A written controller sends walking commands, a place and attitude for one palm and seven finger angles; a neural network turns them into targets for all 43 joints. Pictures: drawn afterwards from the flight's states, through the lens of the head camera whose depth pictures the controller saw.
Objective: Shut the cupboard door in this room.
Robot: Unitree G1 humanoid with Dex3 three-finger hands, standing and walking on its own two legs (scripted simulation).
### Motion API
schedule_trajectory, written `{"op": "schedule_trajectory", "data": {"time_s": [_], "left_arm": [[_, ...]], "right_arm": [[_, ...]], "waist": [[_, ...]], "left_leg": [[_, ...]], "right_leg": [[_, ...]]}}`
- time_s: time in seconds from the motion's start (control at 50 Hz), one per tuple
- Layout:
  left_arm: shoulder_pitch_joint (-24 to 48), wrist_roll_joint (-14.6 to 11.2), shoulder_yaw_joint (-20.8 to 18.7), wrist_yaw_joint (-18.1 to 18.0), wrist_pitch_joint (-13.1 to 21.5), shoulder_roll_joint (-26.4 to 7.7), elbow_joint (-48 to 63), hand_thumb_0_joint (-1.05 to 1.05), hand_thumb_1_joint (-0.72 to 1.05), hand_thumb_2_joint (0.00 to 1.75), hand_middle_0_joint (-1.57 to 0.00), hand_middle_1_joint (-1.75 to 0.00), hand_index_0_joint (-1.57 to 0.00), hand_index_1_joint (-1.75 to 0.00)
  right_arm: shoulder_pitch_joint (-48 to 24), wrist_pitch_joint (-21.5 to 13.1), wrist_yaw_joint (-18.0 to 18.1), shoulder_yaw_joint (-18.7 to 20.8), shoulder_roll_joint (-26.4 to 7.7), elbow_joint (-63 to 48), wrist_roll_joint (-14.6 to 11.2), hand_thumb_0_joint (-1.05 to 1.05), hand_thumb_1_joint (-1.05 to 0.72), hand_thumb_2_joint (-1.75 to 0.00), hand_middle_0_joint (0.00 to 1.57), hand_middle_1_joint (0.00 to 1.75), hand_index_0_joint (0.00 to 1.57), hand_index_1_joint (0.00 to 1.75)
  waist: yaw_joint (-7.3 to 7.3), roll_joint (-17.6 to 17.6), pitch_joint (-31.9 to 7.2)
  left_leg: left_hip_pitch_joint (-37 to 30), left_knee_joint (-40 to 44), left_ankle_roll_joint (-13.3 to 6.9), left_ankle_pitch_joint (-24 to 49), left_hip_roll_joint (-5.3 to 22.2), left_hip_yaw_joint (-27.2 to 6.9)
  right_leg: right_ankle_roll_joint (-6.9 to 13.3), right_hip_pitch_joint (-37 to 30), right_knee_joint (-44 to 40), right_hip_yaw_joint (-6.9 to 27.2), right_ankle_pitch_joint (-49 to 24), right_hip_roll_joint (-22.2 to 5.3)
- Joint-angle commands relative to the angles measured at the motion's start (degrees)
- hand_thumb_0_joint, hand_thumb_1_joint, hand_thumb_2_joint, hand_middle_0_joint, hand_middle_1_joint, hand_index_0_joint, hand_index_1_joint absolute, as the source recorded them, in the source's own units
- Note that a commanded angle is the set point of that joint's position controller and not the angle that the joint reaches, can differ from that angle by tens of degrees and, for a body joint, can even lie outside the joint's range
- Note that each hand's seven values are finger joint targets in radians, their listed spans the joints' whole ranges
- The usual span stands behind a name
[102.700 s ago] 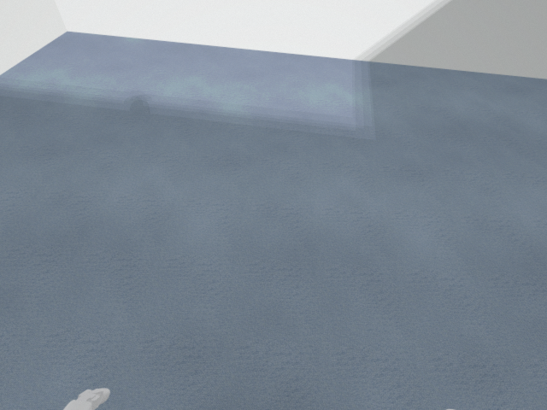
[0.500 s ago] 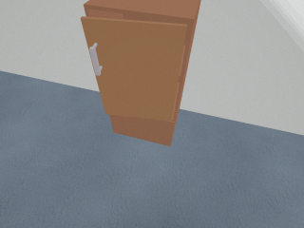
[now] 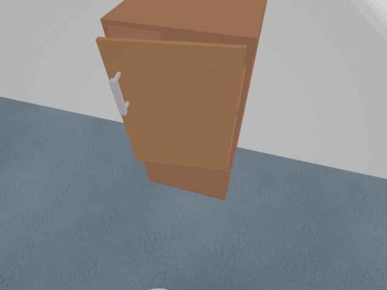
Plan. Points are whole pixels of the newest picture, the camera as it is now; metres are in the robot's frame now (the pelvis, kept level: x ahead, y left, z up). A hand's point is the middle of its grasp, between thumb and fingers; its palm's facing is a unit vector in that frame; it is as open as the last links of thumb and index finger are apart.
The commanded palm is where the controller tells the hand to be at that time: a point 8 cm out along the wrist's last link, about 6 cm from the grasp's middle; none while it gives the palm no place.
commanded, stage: take the last steps up to it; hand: left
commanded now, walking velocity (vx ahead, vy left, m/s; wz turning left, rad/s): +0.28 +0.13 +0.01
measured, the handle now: (120, 94) +0.68 +0.29 -0.01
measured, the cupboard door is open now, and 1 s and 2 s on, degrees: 8 8 8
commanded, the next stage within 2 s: come to a stop and stand still in 0.30 s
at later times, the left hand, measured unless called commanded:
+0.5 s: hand (98, 251) +0.23 +0.27 -0.17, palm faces +0.06 -0.97 -0.24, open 7.3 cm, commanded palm none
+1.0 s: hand (95, 232) +0.28 +0.30 -0.18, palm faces +0.01 -0.98 -0.20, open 7.3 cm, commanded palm none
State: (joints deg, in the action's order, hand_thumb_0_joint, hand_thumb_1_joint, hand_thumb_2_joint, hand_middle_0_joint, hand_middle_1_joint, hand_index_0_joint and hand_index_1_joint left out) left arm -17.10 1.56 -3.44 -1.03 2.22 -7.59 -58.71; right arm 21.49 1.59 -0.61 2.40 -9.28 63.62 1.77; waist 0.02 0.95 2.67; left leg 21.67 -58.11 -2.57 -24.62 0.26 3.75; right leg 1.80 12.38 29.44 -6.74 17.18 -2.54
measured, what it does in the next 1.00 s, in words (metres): walks ahead: left foot, then right foot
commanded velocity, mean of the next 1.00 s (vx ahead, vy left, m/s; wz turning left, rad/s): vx -0.04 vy -0.01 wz -0.02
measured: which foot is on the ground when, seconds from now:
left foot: up 0.00-0.24, down 0.26-0.54, up 0.56-0.76, down 0.78-1.00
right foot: down 0.00-0.26, up 0.28-0.50, down 0.52-0.80, up 0.82-1.00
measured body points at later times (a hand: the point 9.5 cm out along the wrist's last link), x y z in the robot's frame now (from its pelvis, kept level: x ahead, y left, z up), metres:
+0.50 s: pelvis +0.18 +0.07 +0.00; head +0.22 +0.07 +0.44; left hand +0.23 +0.32 -0.15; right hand +0.24 -0.16 -0.16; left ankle +0.17 +0.19 -0.74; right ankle +0.22 -0.03 -0.72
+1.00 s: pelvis +0.21 +0.10 +0.01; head +0.27 +0.14 +0.45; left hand +0.28 +0.35 -0.16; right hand +0.23 -0.13 -0.13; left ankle +0.19 +0.20 -0.74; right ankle +0.14 -0.04 -0.65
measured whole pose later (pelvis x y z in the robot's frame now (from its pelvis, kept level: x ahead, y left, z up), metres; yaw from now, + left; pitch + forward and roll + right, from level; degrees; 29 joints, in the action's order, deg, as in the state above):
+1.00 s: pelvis +0.21 +0.10 +0.01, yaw -1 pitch +2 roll -3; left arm -7.3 1.0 -4.4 -1.8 -3.9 -13.0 -56.3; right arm 12.9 1.3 3.1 1.3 -7.5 57.3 1.9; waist -0.9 -2.2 6.6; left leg 12.6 -25.7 -1.9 -15.1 2.5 3.4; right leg -1.4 25.4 61.5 2.5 24.9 2.2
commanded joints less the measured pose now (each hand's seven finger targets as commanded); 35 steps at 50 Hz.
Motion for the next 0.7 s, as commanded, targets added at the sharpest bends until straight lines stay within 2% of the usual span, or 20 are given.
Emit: {"op": "schedule_trajectory", "data": {"time_s": [0.0,0.04,0.14,0.18,0.2,0.22,0.24,0.26,0.32,0.34,0.4,0.46,0.48,0.5,0.52,0.54,0.58,0.6,0.64,0.68], "left_arm": [[-4.24,0.33,-2.04,-0.52,1.59,-7.97,0.98,0.00,0.90,0.90,-0.20,-0.30,-0.20,-0.30],[-4.52,0.26,-2.08,-0.09,1.90,-8.49,0.30,0.00,0.90,0.90,-0.20,-0.30,-0.20,-0.30],[-6.15,0.30,-2.38,0.10,1.70,-9.93,-1.68,0.00,0.90,0.90,-0.20,-0.30,-0.20,-0.30],[-5.13,0.14,-2.22,-0.09,1.40,-9.91,-1.69,0.00,0.90,0.90,-0.20,-0.30,-0.20,-0.30],[-5.57,0.00,-1.91,-0.05,1.17,-8.71,-1.28,0.00,0.90,0.90,-0.20,-0.30,-0.20,-0.30],[-7.93,-0.50,-1.52,0.17,0.73,-5.86,-0.41,0.00,0.90,0.90,-0.20,-0.30,-0.20,-0.30],[-5.59,-0.44,-0.70,0.21,0.74,-4.66,1.18,0.00,0.90,0.90,-0.20,-0.30,-0.20,-0.30],[-3.15,-0.24,-0.81,0.02,0.70,-4.87,2.53,0.00,0.90,0.90,-0.20,-0.30,-0.20,-0.30],[1.52,-0.29,-0.82,0.51,0.01,-4.89,2.99,0.00,0.90,0.90,-0.20,-0.30,-0.20,-0.30],[-0.29,-0.30,-0.62,0.86,-0.55,-3.85,2.59,0.00,0.90,0.90,-0.20,-0.30,-0.20,-0.30],[-2.69,-0.33,0.02,0.89,-1.36,-2.21,1.68,0.00,0.90,0.90,-0.20,-0.30,-0.20,-0.30],[-7.31,-0.13,0.00,0.25,-1.37,-4.11,-0.33,0.00,0.90,0.90,-0.20,-0.30,-0.20,-0.30],[-7.64,0.14,-0.41,-0.04,-0.58,-8.50,0.00,0.00,0.90,0.90,-0.20,-0.30,-0.20,-0.30],[-5.21,0.46,-0.34,-0.24,-0.58,-10.45,0.61,0.00,0.90,0.90,-0.20,-0.30,-0.20,-0.30],[-1.69,0.23,-0.36,-0.17,-0.99,-12.75,1.56,0.00,0.90,0.90,-0.20,-0.30,-0.20,-0.30],[0.62,0.14,-0.20,-0.15,-1.64,-13.20,2.33,0.00,0.90,0.90,-0.20,-0.30,-0.20,-0.30],[1.97,0.07,-0.63,-0.83,-1.85,-11.91,2.03,0.00,0.90,0.90,-0.20,-0.30,-0.20,-0.30],[1.95,0.04,-0.80,-1.29,-2.01,-11.76,2.17,0.00,0.90,0.90,-0.20,-0.30,-0.20,-0.30],[1.65,0.23,-1.61,-2.02,-2.50,-12.70,2.66,0.00,0.90,0.90,-0.20,-0.30,-0.20,-0.30],[3.25,0.23,-2.25,-2.32,-2.96,-13.27,3.31,0.00,0.90,0.90,-0.20,-0.30,-0.20,-0.30]], "right_arm": [[-2.45,-2.19,-0.59,0.35,-1.15,-6.15,-0.45,0.00,-0.90,-0.90,0.20,0.30,0.20,0.30],[-3.88,-2.28,-0.93,0.17,-0.55,-7.02,-0.71,0.00,-0.90,-0.90,0.20,0.30,0.20,0.30],[-8.67,-3.37,-1.37,-0.18,-1.88,-9.29,-0.80,0.00,-0.90,-0.90,0.20,0.30,0.20,0.30],[-2.72,-4.09,-0.93,0.32,-4.44,-7.60,-0.48,0.00,-0.90,-0.90,0.20,0.30,0.20,0.30],[4.17,-4.42,-0.27,1.03,-7.93,-5.50,-0.13,0.00,-0.90,-0.90,0.20,0.30,0.20,0.30],[9.89,-4.72,0.60,2.48,-14.08,-4.28,0.56,0.00,-0.90,-0.90,0.20,0.30,0.20,0.30],[13.16,-4.05,1.48,2.90,-16.02,-3.67,0.02,0.00,-0.90,-0.90,0.20,0.30,0.20,0.30],[10.17,-3.65,1.72,2.52,-15.51,-4.69,-0.12,0.00,-0.90,-0.90,0.20,0.30,0.20,0.30],[-1.26,-4.23,2.13,0.53,-8.58,-7.47,-0.29,0.00,-0.90,-0.90,0.20,0.30,0.20,0.30],[-3.55,-4.16,2.21,0.12,-8.03,-7.88,-0.17,0.00,-0.90,-0.90,0.20,0.30,0.20,0.30],[-6.59,-3.99,2.45,-0.06,-7.75,-8.06,-0.04,0.00,-0.90,-0.90,0.20,0.30,0.20,0.30],[-10.36,-3.30,2.72,-0.13,-8.09,-8.17,-0.77,0.00,-0.90,-0.90,0.20,0.30,0.20,0.30],[-10.00,-3.29,2.47,-0.14,-7.15,-7.97,-1.27,0.00,-0.90,-0.90,0.20,0.30,0.20,0.30],[-7.06,-2.52,1.97,-0.35,-4.74,-7.48,-1.78,0.00,-0.90,-0.90,0.20,0.30,0.20,0.30],[-3.85,-1.45,1.82,-0.20,-4.08,-6.66,-1.83,0.00,-0.90,-0.90,0.20,0.30,0.20,0.30],[-2.90,-0.61,1.73,-0.05,-3.47,-5.65,-1.69,0.00,-0.90,-0.90,0.20,0.30,0.20,0.30],[-3.77,0.65,2.19,0.53,-3.72,-5.15,-1.41,0.00,-0.90,-0.90,0.20,0.30,0.20,0.30],[-4.26,0.63,2.39,0.66,-4.74,-5.40,-1.46,0.00,-0.90,-0.90,0.20,0.30,0.20,0.30],[-5.57,0.63,2.54,0.88,-4.85,-6.15,-1.80,0.00,-0.90,-0.90,0.20,0.30,0.20,0.30],[-5.59,0.70,2.50,0.93,-4.50,-6.31,-1.90,0.00,-0.90,-0.90,0.20,0.30,0.20,0.30]], "waist": [[-0.10,-5.34,3.36],[-0.04,-5.89,2.87],[1.36,-8.51,2.80],[-2.02,-7.56,-0.35],[-4.48,-1.34,-5.96],[-5.70,12.12,-12.19],[-7.28,16.79,-14.83],[-6.28,10.47,-11.04],[-2.67,10.62,-1.14],[-0.90,9.56,-0.57],[0.96,6.54,-1.87],[4.25,-1.42,-2.87],[4.18,-7.28,-2.79],[1.87,-12.48,-2.13],[-0.37,-12.77,-1.46],[-1.23,-8.79,-0.58],[-0.61,-16.20,-1.23],[0.20,-16.05,-2.08],[1.52,-12.45,-6.29],[1.30,-7.85,-8.50]], "left_leg": [[11.49,1.93,1.60,6.79,6.16,-3.72],[9.03,9.25,2.32,9.53,5.23,-1.03],[3.59,22.11,1.76,12.52,2.60,2.96],[-9.54,29.66,1.28,16.42,1.18,4.16],[-21.15,30.93,0.41,21.91,2.92,2.11],[-33.22,30.61,-4.21,31.80,15.64,-12.89],[-36.85,35.20,-8.87,40.62,22.28,-20.97],[-31.50,36.89,-10.94,35.65,23.70,-19.49],[-15.29,40.37,-9.27,27.62,19.73,-12.33],[-12.04,41.02,-8.21,26.31,17.87,-9.22],[-7.58,40.36,-7.14,28.98,15.44,-4.59],[-3.71,33.93,-3.15,25.52,12.08,-1.49],[-3.78,30.16,0.17,19.01,7.96,0.09],[-3.68,26.96,2.51,7.16,3.62,1.65],[-6.55,24.42,3.14,1.63,1.82,1.95],[-9.86,21.74,3.02,-0.97,1.40,1.24],[-6.01,14.98,3.32,-3.32,1.87,0.29],[-2.84,12.68,3.46,-5.15,1.72,-1.05],[1.17,10.75,4.04,-7.34,0.65,-2.46],[0.90,16.74,4.60,-5.13,1.11,-3.06]], "right_leg": [[8.13,-3.44,-20.29,13.97,-2.31,-16.83],[6.85,-4.03,-18.90,8.05,-10.29,-14.62],[4.51,-7.51,-13.12,3.70,-21.87,-12.94],[2.59,-3.90,-3.04,0.88,-27.23,-10.72],[1.16,0.39,7.21,-1.03,-22.43,-7.91],[-1.14,12.52,21.39,-4.07,1.48,-0.73],[-1.01,19.38,35.16,-0.15,19.46,2.19],[0.34,21.55,40.86,3.63,18.55,-0.17],[0.00,21.63,39.53,6.27,10.00,-4.60],[-0.34,18.19,34.57,5.37,8.97,-4.41],[-1.22,8.19,18.11,3.12,6.09,-2.22],[-2.22,-4.11,0.21,3.17,-11.67,-0.41],[-1.21,-4.89,-5.57,10.39,-21.20,-3.38],[2.61,-1.50,-8.61,17.61,-27.14,-10.45],[6.32,2.36,-9.87,18.91,-29.06,-15.49],[7.41,5.75,-9.59,17.75,-28.33,-16.16],[9.25,0.36,-7.30,16.62,-45.72,-14.39],[10.44,-4.01,-5.02,16.49,-56.48,-15.41],[12.07,-12.44,-2.29,16.50,-65.99,-16.72],[11.45,-16.17,-0.10,14.80,-65.88,-16.23]]}}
